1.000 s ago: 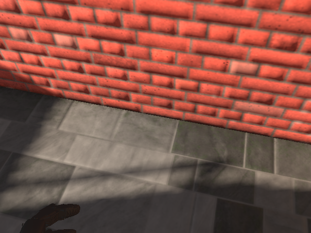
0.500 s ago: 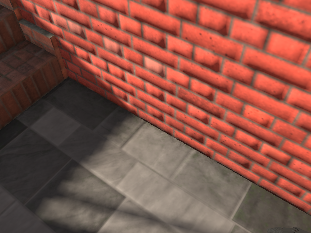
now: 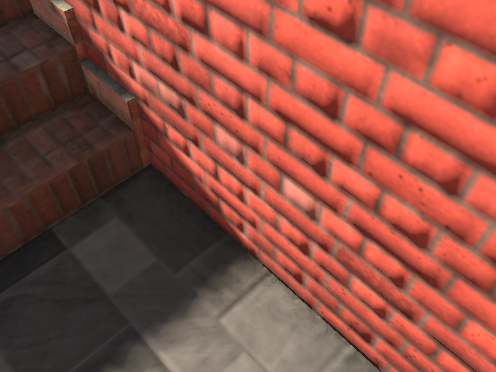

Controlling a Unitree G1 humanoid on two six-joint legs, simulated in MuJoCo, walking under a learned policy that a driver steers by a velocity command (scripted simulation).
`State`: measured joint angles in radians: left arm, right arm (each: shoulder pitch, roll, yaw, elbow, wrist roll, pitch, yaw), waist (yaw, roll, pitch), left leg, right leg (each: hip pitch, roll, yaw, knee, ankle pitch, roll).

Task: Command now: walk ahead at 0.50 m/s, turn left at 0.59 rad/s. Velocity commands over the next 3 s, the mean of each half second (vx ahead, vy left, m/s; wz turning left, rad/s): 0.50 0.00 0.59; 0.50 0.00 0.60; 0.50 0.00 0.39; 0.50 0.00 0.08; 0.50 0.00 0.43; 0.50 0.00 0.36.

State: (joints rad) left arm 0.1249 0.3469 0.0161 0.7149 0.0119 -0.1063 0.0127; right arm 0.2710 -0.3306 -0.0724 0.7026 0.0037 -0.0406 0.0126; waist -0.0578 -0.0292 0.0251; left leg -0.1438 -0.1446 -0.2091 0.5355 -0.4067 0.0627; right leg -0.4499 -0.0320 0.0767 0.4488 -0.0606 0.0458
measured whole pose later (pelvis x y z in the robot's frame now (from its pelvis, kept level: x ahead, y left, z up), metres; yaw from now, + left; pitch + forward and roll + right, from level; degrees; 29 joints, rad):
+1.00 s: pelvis +0.45 +0.22 +0.00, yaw +35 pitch +2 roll -2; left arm 0.12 0.32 0.04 0.71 0.02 -0.11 0.03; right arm 0.35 -0.32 -0.08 0.74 0.03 -0.06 0.01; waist -0.07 0.05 0.02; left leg -0.24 -0.17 -0.19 0.90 -0.47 0.08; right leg -0.38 0.02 0.02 0.49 -0.14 0.01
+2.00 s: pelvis +0.76 +0.65 +0.02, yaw +46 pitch +4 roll -4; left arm 0.00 0.10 -0.13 0.54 0.02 -0.09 -0.03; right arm 0.50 -0.16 0.03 1.04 0.04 -0.01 -0.07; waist 0.01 0.03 0.04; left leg 0.17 0.05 -0.03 0.11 -0.23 0.06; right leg -1.11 -0.01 -0.15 1.43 -0.37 -0.03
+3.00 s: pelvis +0.98 +1.15 +0.38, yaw +69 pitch +2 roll -5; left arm 0.01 0.01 -0.14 0.63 -0.03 -0.06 0.00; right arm 0.44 -0.05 0.09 1.11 -0.04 -0.04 0.04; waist -0.01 0.00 -0.11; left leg -0.17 0.02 0.04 0.43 -0.29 0.07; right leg -1.52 0.04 0.02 2.16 0.05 -0.09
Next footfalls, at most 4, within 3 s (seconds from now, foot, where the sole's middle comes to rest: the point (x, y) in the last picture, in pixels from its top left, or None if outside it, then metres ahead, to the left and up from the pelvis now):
0.48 left None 0.33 0.22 -0.76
0.92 right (184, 317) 0.62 0.17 -0.76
1.36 left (17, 341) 0.58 0.60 -0.76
2.02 right None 0.98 0.73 -0.58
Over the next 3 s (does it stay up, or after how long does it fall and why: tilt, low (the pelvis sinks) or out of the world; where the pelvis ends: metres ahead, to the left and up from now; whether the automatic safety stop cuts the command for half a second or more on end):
stays up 0.98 1.15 0.38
